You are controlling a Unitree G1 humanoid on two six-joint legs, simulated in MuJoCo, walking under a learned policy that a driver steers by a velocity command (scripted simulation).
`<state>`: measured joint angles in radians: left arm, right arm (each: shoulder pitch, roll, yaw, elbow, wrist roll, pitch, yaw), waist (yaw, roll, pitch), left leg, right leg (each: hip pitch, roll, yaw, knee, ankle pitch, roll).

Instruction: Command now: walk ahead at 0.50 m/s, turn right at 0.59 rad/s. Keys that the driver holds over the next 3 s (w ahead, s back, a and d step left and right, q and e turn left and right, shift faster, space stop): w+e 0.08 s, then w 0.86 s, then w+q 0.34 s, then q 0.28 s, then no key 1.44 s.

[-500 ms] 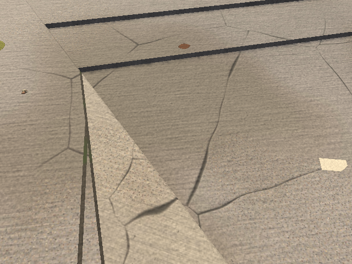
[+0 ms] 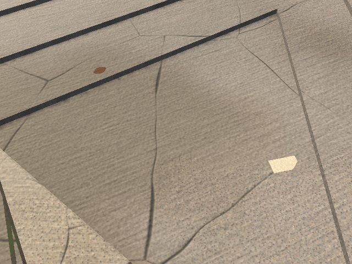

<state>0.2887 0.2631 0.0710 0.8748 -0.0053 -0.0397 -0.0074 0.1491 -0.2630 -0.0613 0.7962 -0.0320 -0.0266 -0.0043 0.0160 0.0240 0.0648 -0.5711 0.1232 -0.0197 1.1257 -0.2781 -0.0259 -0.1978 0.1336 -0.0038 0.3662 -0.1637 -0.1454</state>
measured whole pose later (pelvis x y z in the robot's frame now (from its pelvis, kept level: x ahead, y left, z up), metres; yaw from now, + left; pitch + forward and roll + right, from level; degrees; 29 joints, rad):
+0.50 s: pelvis +0.28 +0.05 -0.02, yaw -8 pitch -1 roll +1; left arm 0.30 0.29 0.05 0.82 0.03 -0.04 0.00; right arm 0.29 -0.28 -0.06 0.85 -0.02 -0.07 0.03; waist -0.01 -0.03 0.03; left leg -0.30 -0.05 0.06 0.65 -0.34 0.06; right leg -0.39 0.09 0.10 1.23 -0.43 -0.08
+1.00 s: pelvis +0.60 -0.03 -0.16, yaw -7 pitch +1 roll +0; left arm 0.14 0.20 0.03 0.89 0.05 -0.08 -0.02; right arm 0.43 -0.24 -0.05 0.97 0.00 -0.04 -0.04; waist -0.07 0.03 0.06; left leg -0.44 -0.03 -0.06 1.62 -0.57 0.09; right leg -0.31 0.04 -0.05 0.50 -0.22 -0.08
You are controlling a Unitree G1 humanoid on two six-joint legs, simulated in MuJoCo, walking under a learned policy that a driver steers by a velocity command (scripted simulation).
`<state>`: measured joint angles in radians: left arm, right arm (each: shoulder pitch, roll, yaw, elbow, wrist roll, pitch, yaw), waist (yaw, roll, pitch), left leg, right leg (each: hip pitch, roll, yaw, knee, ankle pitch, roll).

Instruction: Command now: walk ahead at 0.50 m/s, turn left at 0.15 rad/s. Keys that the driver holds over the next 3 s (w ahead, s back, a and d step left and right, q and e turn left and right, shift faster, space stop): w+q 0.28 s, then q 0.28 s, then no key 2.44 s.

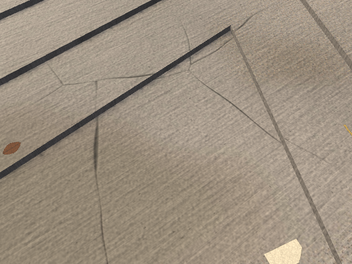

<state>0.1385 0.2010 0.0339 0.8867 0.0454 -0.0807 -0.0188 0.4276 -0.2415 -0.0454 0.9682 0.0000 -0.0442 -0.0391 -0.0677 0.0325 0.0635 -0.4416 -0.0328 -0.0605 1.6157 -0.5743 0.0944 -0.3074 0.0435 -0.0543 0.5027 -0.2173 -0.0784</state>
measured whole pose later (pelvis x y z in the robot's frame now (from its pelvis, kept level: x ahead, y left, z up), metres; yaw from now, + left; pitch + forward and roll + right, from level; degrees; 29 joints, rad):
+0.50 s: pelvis +0.26 +0.05 +0.00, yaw +15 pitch +0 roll -1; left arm 0.17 0.24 0.03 0.83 0.03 -0.03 0.02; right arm 0.20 -0.27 -0.06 0.85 0.00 -0.03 0.01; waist 0.00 -0.01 0.09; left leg -0.29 -0.12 0.00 0.44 -0.15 0.13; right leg -0.53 -0.05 0.01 1.16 -0.39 0.03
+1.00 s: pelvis +0.36 +0.03 +0.01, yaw +23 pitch -1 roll +1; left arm 0.19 0.22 -0.01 0.84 0.02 0.00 0.04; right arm 0.20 -0.27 -0.03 0.88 -0.01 0.04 -0.02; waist 0.00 0.03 0.05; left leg -0.26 -0.10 -0.10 0.74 -0.50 0.01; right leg -0.22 0.02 -0.01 0.42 -0.20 -0.04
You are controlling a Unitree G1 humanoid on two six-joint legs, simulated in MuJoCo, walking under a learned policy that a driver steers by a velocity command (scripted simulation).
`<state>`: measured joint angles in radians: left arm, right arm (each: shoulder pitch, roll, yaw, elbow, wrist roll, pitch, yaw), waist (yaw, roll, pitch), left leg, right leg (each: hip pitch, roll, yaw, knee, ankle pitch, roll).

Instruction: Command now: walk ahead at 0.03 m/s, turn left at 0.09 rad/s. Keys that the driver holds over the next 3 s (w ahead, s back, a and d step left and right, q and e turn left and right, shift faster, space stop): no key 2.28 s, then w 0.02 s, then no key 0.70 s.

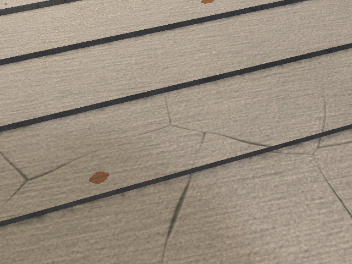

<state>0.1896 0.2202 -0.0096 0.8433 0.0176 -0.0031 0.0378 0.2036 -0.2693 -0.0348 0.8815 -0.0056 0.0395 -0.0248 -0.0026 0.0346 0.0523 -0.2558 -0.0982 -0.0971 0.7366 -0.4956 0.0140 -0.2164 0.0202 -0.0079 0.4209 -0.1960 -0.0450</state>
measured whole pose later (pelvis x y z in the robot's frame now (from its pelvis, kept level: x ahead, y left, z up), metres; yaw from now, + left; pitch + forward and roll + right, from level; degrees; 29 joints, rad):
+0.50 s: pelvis -0.01 +0.02 +0.00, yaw -1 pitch -2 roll +0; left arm 0.23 0.24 0.01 1.06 0.01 0.02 0.02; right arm 0.23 -0.22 0.02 1.11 -0.01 0.00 -0.04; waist 0.01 -0.01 0.03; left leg -0.10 -0.03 -0.07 0.38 -0.25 0.01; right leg -0.18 0.02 0.01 0.37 -0.16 -0.01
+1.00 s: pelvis -0.01 +0.02 +0.00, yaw -1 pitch -1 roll +0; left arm 0.27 0.18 -0.01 1.15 0.01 0.01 0.03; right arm 0.28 -0.17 0.03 1.15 -0.01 -0.01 -0.04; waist 0.01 0.00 0.02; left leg -0.11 -0.04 -0.06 0.39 -0.25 0.02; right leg -0.20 0.01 0.02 0.39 -0.17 0.00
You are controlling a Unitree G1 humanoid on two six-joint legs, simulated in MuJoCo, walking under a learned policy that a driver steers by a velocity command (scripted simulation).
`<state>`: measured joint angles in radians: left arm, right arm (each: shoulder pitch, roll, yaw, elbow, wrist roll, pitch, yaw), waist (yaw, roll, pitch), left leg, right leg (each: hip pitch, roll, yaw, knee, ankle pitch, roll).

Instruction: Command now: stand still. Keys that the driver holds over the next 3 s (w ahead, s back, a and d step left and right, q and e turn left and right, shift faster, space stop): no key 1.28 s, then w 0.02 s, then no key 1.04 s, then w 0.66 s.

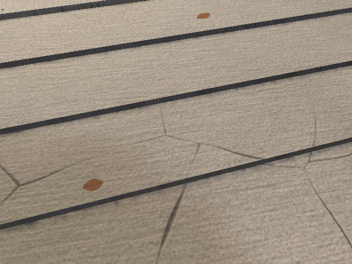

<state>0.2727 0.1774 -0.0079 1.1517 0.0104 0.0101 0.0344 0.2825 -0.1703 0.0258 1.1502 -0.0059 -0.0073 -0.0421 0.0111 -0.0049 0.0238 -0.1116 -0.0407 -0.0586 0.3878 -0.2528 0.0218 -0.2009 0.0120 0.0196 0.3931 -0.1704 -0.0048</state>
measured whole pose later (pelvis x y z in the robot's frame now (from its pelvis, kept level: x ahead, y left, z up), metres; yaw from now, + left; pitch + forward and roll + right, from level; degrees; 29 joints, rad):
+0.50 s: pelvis +0.01 +0.00 +0.00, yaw +0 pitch -1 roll +0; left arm 0.29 0.15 0.00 1.17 0.01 0.01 0.04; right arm 0.32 -0.14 0.02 1.15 -0.01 -0.01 -0.05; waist 0.01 0.00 0.03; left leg -0.11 -0.03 -0.06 0.40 -0.27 0.02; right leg -0.20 0.02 0.02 0.41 -0.19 -0.01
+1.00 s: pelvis +0.01 +0.00 +0.00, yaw +0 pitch -1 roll +0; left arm 0.30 0.14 0.00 1.17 0.01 0.00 0.04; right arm 0.34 -0.13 0.01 1.15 -0.01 -0.01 -0.05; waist 0.01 0.00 0.03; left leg -0.10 -0.03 -0.06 0.41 -0.28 0.02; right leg -0.19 0.02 0.02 0.42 -0.20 -0.01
